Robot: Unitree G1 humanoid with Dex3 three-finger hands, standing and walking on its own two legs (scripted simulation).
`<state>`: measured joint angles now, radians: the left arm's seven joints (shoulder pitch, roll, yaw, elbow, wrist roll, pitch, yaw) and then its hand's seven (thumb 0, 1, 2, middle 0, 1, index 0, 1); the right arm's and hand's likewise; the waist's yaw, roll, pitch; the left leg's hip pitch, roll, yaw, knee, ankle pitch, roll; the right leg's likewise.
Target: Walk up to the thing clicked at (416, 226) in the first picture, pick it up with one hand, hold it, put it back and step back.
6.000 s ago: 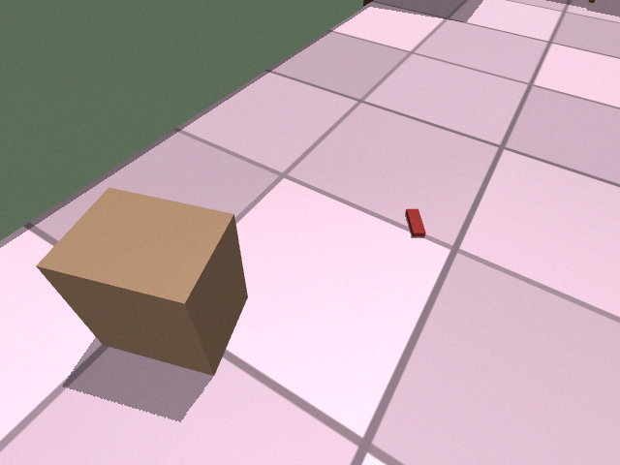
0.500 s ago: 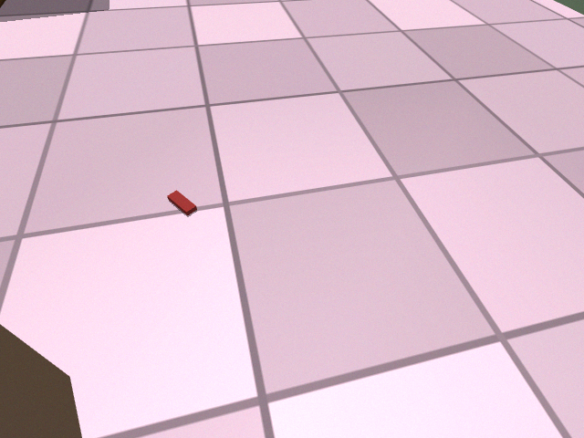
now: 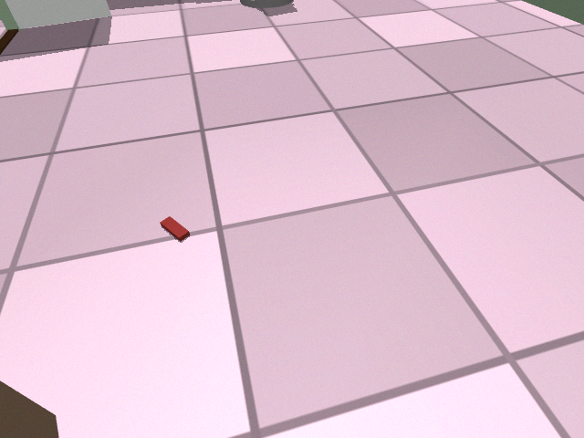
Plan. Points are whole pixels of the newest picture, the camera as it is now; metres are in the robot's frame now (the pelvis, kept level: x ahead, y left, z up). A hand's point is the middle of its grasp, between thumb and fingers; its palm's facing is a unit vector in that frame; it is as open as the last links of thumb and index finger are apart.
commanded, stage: walk up
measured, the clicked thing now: (174, 228) +1.16 +0.63 -0.75
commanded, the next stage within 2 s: none
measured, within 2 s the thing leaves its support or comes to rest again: neither
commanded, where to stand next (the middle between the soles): +1.26 +0.08 m, yaw +1 degrees
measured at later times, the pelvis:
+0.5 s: pelvis +0.23 +0.04 +0.01, yaw +1 degrees
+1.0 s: pelvis +0.49 +0.00 +0.01, yaw +1 degrees
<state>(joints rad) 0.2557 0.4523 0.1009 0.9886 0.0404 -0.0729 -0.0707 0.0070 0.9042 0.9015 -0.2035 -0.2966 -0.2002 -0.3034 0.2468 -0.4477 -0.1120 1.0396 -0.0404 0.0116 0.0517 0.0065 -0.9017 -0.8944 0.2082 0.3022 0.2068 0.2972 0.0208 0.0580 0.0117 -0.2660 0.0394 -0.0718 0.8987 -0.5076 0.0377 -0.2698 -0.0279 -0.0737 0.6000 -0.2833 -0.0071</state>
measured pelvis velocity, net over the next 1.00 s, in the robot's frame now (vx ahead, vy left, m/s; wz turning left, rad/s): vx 0.49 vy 0.00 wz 0.02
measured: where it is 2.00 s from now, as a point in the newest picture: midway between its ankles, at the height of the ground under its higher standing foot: (296, 266)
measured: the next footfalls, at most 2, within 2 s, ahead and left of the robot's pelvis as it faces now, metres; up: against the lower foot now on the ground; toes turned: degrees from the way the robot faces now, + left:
left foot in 0.34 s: +0.33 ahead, +0.16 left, +0.00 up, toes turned +7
right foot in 0.80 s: +0.56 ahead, -0.11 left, +0.00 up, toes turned -5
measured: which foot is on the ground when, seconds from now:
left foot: up 0.00-0.32, down 0.34-0.82, up 0.84-1.00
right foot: down 0.00-0.38, up 0.40-0.78, down 0.80-1.00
